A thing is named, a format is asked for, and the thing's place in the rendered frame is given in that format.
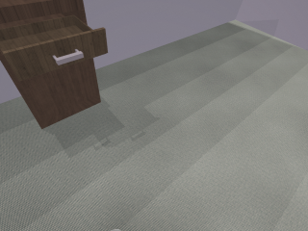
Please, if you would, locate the handle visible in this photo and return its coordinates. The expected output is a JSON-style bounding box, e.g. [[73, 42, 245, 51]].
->
[[53, 49, 84, 65]]

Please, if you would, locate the cabinet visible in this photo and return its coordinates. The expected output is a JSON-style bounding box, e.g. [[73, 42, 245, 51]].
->
[[0, 0, 101, 129]]

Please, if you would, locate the drawer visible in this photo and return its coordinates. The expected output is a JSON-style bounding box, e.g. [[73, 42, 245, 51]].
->
[[0, 15, 108, 82]]

